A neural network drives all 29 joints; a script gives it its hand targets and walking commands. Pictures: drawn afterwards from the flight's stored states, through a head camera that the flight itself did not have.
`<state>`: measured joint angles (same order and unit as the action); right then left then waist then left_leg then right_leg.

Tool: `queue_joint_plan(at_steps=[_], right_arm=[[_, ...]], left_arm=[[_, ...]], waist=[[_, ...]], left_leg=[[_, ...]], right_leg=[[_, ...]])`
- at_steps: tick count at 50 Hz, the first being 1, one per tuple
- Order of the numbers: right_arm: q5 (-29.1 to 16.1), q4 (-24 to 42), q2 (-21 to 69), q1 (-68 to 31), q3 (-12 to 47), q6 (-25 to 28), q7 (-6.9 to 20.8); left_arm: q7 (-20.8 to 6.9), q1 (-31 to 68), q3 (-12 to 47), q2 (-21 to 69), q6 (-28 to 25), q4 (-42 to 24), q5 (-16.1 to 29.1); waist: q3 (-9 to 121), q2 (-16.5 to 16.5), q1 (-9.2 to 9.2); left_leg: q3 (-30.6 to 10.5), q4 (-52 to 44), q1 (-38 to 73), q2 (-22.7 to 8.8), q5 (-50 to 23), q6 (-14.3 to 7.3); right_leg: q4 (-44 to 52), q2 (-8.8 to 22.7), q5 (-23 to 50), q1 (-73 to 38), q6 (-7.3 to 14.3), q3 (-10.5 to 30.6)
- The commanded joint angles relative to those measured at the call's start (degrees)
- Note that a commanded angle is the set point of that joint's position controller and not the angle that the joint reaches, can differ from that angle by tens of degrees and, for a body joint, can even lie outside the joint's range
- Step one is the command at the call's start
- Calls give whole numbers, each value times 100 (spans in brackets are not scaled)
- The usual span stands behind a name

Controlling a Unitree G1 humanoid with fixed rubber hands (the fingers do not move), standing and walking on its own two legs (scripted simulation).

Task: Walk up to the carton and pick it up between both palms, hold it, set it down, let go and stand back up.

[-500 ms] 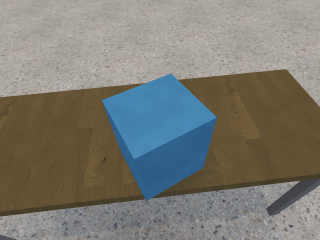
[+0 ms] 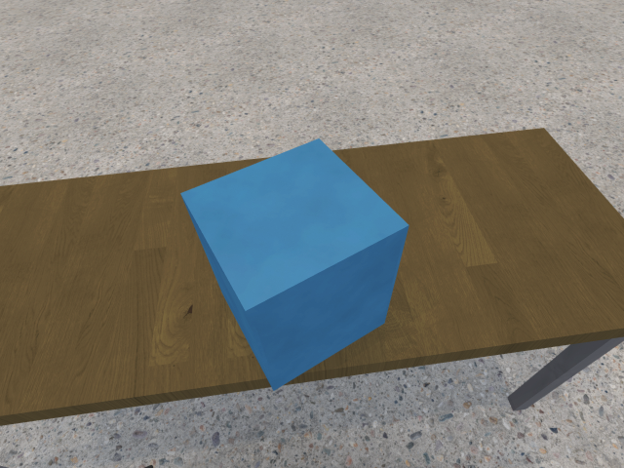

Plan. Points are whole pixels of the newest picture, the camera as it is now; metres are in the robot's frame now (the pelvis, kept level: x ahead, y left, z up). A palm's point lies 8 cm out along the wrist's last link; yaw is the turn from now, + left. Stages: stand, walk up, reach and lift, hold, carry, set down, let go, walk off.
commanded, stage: walk up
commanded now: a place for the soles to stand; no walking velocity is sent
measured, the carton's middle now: (295, 266) +0.39 +0.03 +0.01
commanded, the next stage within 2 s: reach and lift in 1.78 s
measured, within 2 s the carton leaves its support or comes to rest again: neither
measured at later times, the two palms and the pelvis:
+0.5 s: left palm out of the picture +0.09 +0.25 -0.11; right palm out of the picture +0.04 -0.25 -0.11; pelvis +0.00 +0.01 +0.01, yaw -2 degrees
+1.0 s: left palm out of the picture +0.06 +0.24 -0.11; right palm out of the picture +0.00 -0.27 -0.12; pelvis +0.01 -0.01 +0.01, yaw -5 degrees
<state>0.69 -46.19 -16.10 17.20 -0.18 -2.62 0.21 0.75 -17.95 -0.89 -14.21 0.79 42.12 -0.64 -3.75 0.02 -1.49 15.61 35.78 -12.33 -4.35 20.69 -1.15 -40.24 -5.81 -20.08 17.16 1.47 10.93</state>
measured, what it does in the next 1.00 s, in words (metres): stands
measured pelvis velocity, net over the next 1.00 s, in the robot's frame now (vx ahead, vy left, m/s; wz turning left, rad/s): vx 0.01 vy -0.01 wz -0.08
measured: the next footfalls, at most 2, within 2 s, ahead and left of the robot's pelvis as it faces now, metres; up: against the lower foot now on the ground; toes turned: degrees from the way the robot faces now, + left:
none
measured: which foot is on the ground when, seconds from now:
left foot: down 0.00-1.00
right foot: down 0.00-1.00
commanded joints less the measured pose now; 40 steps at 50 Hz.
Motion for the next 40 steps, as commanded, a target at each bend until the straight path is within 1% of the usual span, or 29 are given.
queue_joint_plan(at_steps=[1,2,3,4,5,6,7,8,9,10,11,12,13,14,16,17,19,20,21,24,25,26,27,29,36,37,38,39,40], right_arm=[[15,632,-1043,-190,-290,101,-30],[4,658,-878,-139,-257,70,-22],[-7,654,-781,-61,-247,41,-22],[-8,610,-738,51,-254,25,-31],[0,588,-740,87,-238,40,-44],[0,536,-727,125,-241,77,-48],[2,473,-700,338,-234,139,-51],[-6,425,-749,551,-250,220,-49],[0,337,-806,690,-241,295,-53],[6,327,-976,663,-280,352,-68],[33,359,-1120,460,-319,375,-96],[28,375,-1131,251,-315,364,-116],[-12,416,-1077,119,-282,354,-114],[-43,441,-1001,38,-252,333,-104],[-63,486,-976,8,-230,287,-86],[-59,480,-941,63,-222,264,-88],[-60,456,-1004,133,-252,225,-88],[-67,434,-946,148,-244,212,-87],[-57,432,-958,67,-227,210,-90],[-37,406,-919,106,-244,186,-78],[-38,364,-857,212,-220,176,-76],[-58,338,-812,219,-192,180,-86],[-62,315,-827,253,-198,174,-91],[-42,239,-842,329,-201,184,-107],[-49,105,-866,321,-213,257,-135],[52,134,-882,578,-260,320,-139],[79,74,-1020,614,-305,345,-169],[96,65,-1132,528,-350,353,-203],[90,72,-1147,371,-343,359,-229]], left_arm=[[46,-282,-358,-1080,-210,-539,-3],[59,-267,-413,-1244,-223,-553,-7],[69,-195,-446,-1338,-213,-542,-4],[84,-157,-464,-1333,-188,-545,6],[100,-151,-422,-1266,-160,-510,4],[120,-89,-396,-1225,-132,-502,-8],[129,46,-364,-1236,-118,-508,1],[127,189,-315,-1130,-122,-535,18],[117,386,-262,-939,-124,-551,28],[98,324,-220,-740,-144,-562,46],[69,119,-175,-640,-133,-543,60],[60,-62,-166,-592,-99,-449,54],[69,-124,-163,-565,-78,-399,-1],[66,-128,-190,-628,-87,-365,-15],[52,-106,-206,-704,-127,-322,-27],[48,-49,-223,-760,-127,-303,-30],[58,-95,-216,-742,-107,-225,-11],[75,-9,-240,-794,-96,-232,-11],[85,-6,-220,-776,-102,-218,-7],[108,-68,-242,-848,-137,-132,1],[111,27,-252,-919,-152,-115,6],[113,15,-243,-936,-166,-72,43],[118,66,-230,-890,-173,-69,52],[114,181,-206,-844,-182,-63,54],[108,88,-175,-747,-181,103,41],[94,29,-213,-770,-111,206,7],[79,52,-203,-685,-75,202,-28],[65,46,-209,-631,-51,173,-86],[53,-45,-206,-581,-36,193,-122]], waist=[[394,34,133],[346,-393,114],[202,-671,94],[46,-871,84],[-168,-947,95],[-249,-859,58],[-150,-893,-66],[155,-825,-162],[290,-702,-236],[560,-502,-194],[662,-197,-76],[591,-136,74],[524,83,146],[440,145,146],[381,540,130],[280,530,80],[282,602,101],[131,395,78],[-29,463,109],[48,273,103],[-14,36,26],[122,-399,14],[101,-422,-14],[100,-380,-63],[254,-240,1],[321,-439,-75],[175,-139,-79],[2,120,-37],[-140,273,57]], left_leg=[[-850,-354,584,-656,-882,-415],[-818,56,512,-313,-709,-203],[-939,247,396,-12,-169,-37],[-1062,272,153,142,550,38],[-1200,206,-47,172,896,64],[-1294,39,-115,182,920,69],[-1369,-375,128,112,551,22],[-1460,-788,614,-41,-146,-51],[-1572,-1081,933,-308,-941,-137],[-1738,-1220,1122,-589,-1537,-259],[-1971,-1370,981,-948,-1513,-454],[-2088,-1465,795,-1266,-1618,-718],[-2081,-1443,633,-1363,-1819,-836],[-1913,-1400,536,-1215,-1967,-786],[-1526,-1274,501,-871,-2045,-563],[-1454,-1272,432,-805,-1953,-506],[-1475,-1365,335,-811,-1501,-530],[-1555,-1468,171,-840,-1171,-551],[-1525,-1445,181,-827,-1300,-555],[-1339,-1235,242,-620,-1048,-412],[-1312,-1179,333,-530,-1067,-335],[-1405,-1055,494,-477,-938,-314],[-1418,-1009,624,-383,-801,-260],[-1446,-1053,828,-318,-727,-211],[-1482,-1276,811,-497,-828,-314],[-1735,-1515,1059,-742,-219,-459],[-2019,-1816,994,-1109,131,-644],[-2262,-2031,747,-1479,245,-884],[-2357,-2111,501,-1735,117,-1062]], right_leg=[[842,708,1873,440,201,748],[1316,901,1875,511,314,1394],[1764,1079,1552,641,497,2064],[2079,1162,894,651,642,2428],[2168,1205,800,613,749,2574],[2133,1203,833,591,795,2539],[2019,1133,839,645,730,2349],[1835,948,1031,660,529,1889],[1493,748,1477,654,324,1288],[1043,500,1898,490,131,814],[619,355,1647,351,-25,467],[394,290,1106,196,-116,199],[439,340,985,73,-137,89],[564,406,1211,-33,-127,170],[776,511,1746,-85,-101,300],[751,492,1819,-99,-102,306],[690,460,1652,-131,-114,235],[688,452,1498,-115,-129,235],[736,488,1655,-53,-122,303],[1024,616,1893,-49,-73,598],[1101,627,1926,75,-28,690],[1300,647,1702,189,17,931],[1474,699,1449,382,66,1114],[1635,705,1188,582,104,1234],[1426,554,1400,339,20,898],[1139,344,1050,551,39,698],[808,259,808,690,-34,390],[543,251,472,684,-90,150],[424,365,222,618,-106,73]])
